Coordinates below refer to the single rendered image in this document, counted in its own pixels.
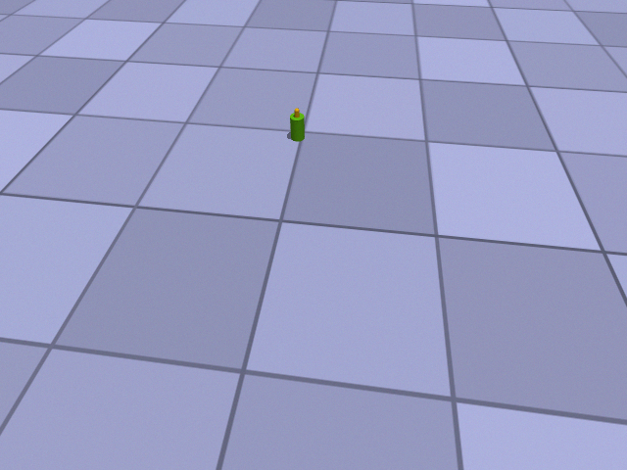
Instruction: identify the bottle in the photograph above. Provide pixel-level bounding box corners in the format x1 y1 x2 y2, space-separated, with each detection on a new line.
290 108 305 142

